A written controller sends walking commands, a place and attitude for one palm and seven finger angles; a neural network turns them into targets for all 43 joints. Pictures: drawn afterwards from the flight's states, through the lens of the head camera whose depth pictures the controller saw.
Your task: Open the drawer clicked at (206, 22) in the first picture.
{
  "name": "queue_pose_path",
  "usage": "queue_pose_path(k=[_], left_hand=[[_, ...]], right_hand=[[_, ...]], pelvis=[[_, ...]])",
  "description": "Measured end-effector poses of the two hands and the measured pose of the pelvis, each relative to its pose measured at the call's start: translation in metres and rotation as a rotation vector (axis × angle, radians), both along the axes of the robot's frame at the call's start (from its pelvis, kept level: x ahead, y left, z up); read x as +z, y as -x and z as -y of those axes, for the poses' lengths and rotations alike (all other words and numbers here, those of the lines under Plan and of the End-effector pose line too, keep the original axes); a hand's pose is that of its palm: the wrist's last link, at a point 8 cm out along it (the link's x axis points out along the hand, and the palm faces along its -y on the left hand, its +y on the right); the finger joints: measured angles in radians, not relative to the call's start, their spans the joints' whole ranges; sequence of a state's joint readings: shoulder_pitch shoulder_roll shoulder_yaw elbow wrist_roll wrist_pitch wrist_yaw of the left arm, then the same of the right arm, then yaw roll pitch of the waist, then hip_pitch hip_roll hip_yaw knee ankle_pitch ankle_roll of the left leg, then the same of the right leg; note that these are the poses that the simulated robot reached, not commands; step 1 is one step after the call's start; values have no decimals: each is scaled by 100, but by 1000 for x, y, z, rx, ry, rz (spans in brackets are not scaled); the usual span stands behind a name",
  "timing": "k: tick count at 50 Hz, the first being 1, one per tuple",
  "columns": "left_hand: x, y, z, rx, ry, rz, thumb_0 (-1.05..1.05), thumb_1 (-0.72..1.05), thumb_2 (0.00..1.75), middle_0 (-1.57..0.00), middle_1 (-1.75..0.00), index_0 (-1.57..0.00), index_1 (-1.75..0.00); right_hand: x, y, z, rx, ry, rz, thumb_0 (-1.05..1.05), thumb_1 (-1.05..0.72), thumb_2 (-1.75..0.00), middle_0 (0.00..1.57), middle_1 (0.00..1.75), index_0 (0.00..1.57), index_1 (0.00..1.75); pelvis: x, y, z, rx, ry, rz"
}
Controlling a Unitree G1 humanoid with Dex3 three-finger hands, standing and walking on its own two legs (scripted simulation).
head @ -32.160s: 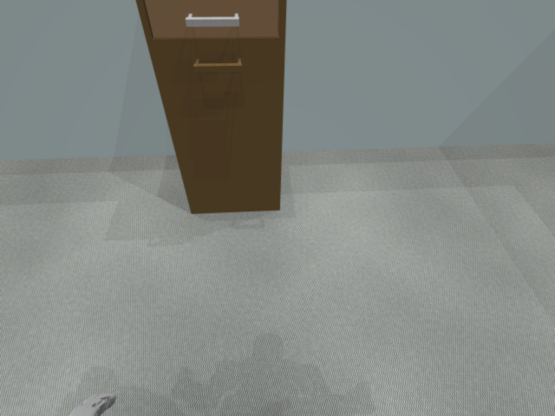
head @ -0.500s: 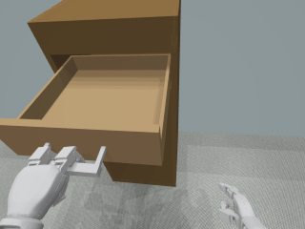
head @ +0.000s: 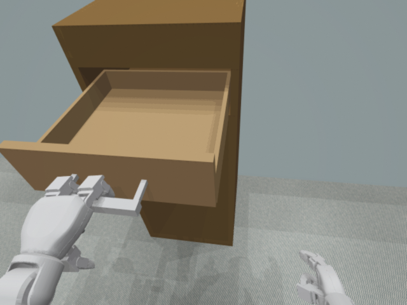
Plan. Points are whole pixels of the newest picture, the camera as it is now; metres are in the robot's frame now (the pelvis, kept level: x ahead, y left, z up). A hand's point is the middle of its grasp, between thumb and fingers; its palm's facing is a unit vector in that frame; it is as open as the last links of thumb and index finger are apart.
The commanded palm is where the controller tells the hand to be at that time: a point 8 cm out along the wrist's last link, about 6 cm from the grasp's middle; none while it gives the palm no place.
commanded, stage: lift the hand off the handle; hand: left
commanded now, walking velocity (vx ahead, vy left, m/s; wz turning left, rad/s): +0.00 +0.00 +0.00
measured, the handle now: (101, 193) +0.26 +0.21 +0.14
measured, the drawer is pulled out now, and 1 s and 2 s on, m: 0.30 0.30 0.30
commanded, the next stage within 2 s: draw the hand back to the body in 1.70 s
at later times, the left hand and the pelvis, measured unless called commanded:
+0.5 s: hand (88, 226) +0.21 +0.22 +0.12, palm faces +0.11 -0.11 -0.99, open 13.8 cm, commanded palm +0.18 +0.22 +0.18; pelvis -0.01 +0.00 +0.00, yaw +1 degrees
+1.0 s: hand (81, 195) +0.22 +0.21 +0.19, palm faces +0.17 -0.07 -0.98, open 13.9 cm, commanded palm +0.19 +0.22 +0.25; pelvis -0.01 +0.00 +0.01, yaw +2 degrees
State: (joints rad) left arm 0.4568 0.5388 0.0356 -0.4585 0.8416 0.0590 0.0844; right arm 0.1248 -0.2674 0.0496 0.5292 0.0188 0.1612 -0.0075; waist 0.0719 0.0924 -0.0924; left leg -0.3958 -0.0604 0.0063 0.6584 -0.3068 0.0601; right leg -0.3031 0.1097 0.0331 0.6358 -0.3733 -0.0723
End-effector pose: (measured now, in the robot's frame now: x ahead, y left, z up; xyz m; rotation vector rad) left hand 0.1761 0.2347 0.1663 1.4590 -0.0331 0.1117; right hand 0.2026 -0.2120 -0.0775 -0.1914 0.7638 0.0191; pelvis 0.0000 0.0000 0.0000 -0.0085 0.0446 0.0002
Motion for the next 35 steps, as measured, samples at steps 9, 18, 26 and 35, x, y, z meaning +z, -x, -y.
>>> queue_pose_path(k=[9, 18, 26, 35], left_hand=[[-2, 1, 3, 30, 38, 17, 0, -45, 32, -24, -116, -33, -120], [-5, -1, 12, -4, 4, 21, 0, -49, 30, -26, -118, -32, -120], [5, -7, 10, -14, -6, 19, -1, -49, 30, -30, -119, -32, -120], [40, -8, 12, -24, -12, 93, 0, -49, 30, -31, -120, -32, -120]], right_hand=[[-5, 16, 7, -23, -3, -6, 1, -90, -90, 20, 30, 20, 30], [-9, 12, -5, 17, -5, -29, 1, -91, -90, 20, 30, 20, 30], [-2, -2, -18, 36, -30, 8, 1, -90, -90, 20, 30, 20, 30], [9, -16, -22, 55, -51, 47, 1, -90, -90, 20, 30, 20, 30]], pelvis=[[1, 7, 0, 5, 0, 9], [1, 8, 0, 14, -3, 17], [3, 7, 0, 18, -2, 31], [7, 5, -1, 19, -4, 48]])
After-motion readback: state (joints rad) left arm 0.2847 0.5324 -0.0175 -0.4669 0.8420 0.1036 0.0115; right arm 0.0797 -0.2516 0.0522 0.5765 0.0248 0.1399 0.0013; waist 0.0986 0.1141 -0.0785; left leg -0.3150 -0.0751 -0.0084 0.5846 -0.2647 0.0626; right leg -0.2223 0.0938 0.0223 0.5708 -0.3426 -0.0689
